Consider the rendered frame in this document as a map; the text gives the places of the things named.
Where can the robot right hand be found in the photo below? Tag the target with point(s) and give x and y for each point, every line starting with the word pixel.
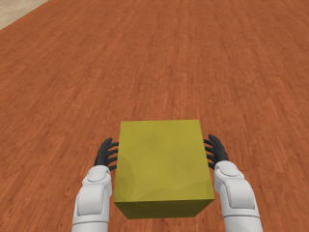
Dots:
pixel 217 150

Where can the robot left hand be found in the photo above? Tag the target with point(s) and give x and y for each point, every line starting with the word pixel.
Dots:
pixel 103 155

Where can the left robot forearm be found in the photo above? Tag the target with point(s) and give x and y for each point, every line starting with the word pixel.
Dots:
pixel 91 208

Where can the carton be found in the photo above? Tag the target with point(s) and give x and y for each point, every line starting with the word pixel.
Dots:
pixel 162 170

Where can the right robot forearm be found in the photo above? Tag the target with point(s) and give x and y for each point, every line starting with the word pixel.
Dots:
pixel 238 203

